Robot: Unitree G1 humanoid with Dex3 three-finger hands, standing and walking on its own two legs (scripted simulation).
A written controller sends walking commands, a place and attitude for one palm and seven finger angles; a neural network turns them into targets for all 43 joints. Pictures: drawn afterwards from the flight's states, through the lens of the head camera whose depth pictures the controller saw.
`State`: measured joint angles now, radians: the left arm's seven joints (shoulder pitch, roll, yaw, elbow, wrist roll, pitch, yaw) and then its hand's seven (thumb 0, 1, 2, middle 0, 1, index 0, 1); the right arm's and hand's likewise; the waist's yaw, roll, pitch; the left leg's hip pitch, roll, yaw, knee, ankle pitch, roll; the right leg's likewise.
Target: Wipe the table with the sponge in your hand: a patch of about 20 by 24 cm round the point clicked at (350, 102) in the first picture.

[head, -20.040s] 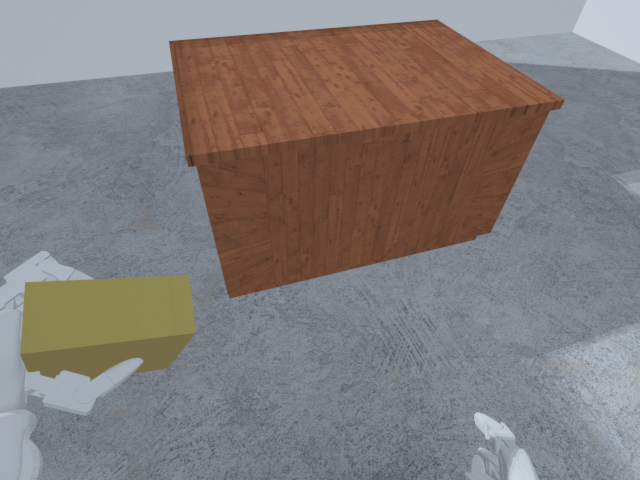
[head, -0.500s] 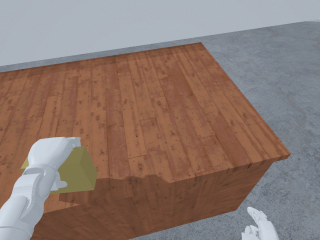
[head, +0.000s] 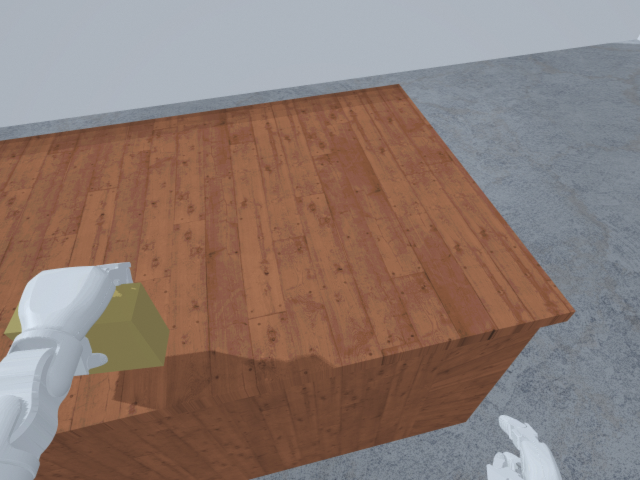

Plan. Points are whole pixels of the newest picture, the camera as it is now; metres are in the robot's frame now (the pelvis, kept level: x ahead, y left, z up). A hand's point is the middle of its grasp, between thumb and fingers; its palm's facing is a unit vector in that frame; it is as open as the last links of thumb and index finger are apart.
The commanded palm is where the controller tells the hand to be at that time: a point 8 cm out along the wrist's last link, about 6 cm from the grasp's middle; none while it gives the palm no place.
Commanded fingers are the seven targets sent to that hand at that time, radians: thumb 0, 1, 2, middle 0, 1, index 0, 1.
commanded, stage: lower the sponge onto the table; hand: left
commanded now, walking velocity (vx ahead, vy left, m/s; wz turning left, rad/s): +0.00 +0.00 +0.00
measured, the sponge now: (104, 339) +0.24 +0.35 +0.01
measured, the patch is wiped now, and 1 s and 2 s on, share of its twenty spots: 0.00 0.00 0.20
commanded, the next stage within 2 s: wipe forward along the first lane in 1.26 s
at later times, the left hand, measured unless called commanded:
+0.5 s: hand (79, 323) +0.25 +0.36 +0.05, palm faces -0.04 -0.03 -1.00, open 9.5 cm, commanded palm +0.22 +0.35 +0.10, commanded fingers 0.00 0.10 1.30 -1.20 -1.60 -1.20 -1.60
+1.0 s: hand (92, 335) +0.24 +0.36 +0.02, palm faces -0.10 -0.05 -0.99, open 9.5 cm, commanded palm +0.22 +0.35 +0.07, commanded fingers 0.00 0.10 1.30 -1.20 -1.60 -1.20 -1.60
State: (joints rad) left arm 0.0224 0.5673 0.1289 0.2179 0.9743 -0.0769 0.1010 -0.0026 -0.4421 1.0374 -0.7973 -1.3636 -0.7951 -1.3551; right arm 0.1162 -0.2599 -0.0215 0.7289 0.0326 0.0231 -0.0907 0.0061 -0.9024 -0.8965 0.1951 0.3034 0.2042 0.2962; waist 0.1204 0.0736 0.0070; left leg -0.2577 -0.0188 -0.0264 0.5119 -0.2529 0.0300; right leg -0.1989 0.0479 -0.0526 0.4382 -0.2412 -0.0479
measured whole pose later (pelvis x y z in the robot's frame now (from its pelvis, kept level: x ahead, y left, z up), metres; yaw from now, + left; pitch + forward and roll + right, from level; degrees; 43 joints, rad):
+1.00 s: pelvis -0.01 +0.01 +0.00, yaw +0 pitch +3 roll -1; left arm -0.02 0.51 0.10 0.40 0.97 0.06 0.15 0.00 -0.44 1.05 -0.78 -1.38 -0.78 -1.37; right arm 0.14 -0.25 -0.02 0.72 0.05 0.06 -0.06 0.01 -0.90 -0.90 0.20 0.30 0.21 0.30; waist 0.09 0.08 -0.05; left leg -0.35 -0.03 -0.02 0.55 -0.26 0.04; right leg -0.30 0.03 -0.05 0.50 -0.25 -0.03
